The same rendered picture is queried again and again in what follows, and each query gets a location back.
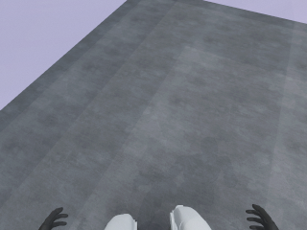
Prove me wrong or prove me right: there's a robot thigh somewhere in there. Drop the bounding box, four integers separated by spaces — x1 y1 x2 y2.
170 206 211 230
105 214 137 230

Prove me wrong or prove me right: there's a robot right thigh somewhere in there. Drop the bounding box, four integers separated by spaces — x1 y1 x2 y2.
170 206 211 230

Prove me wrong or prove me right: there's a robot left thigh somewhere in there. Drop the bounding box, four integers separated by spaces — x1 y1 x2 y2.
105 214 137 230

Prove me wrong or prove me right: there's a robot right hand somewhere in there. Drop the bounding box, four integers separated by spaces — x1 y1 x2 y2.
246 204 279 230

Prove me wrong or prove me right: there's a robot left hand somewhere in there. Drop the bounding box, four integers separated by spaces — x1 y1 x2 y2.
38 207 68 230

